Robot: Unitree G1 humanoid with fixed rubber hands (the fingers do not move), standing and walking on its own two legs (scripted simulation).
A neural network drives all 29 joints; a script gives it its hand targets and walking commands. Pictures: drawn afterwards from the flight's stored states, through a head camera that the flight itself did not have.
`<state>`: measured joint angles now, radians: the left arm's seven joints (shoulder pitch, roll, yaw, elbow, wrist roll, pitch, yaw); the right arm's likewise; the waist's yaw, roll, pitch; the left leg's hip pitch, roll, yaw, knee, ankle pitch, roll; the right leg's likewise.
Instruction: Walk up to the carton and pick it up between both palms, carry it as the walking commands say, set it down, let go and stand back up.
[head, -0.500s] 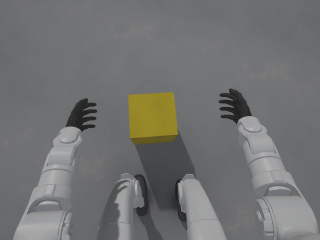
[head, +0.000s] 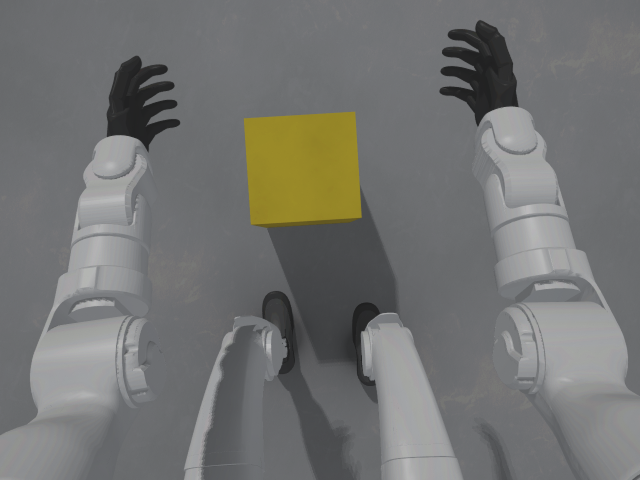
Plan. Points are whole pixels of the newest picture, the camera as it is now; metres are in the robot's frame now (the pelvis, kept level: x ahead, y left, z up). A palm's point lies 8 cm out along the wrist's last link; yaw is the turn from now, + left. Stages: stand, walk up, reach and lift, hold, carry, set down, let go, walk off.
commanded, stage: reach and lift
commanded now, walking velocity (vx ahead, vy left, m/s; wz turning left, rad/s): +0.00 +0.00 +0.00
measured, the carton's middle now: (304, 178) +0.48 +0.02 -0.54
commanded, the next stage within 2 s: none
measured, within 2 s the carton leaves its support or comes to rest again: neither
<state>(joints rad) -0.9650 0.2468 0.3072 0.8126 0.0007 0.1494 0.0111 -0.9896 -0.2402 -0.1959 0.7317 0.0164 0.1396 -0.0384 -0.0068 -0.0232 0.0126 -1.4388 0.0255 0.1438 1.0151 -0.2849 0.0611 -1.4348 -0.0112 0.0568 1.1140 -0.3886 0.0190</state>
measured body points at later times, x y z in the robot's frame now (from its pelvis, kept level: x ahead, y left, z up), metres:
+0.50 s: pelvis -0.05 +0.00 -0.09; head +0.30 +0.00 +0.19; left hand +0.49 +0.20 -0.24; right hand +0.50 -0.18 -0.23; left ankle +0.08 +0.10 -0.63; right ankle +0.04 -0.12 -0.63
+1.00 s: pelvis -0.08 +0.01 -0.22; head +0.29 +0.01 +0.02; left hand +0.50 +0.20 -0.38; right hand +0.51 -0.18 -0.37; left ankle +0.08 +0.10 -0.63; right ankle +0.04 -0.12 -0.63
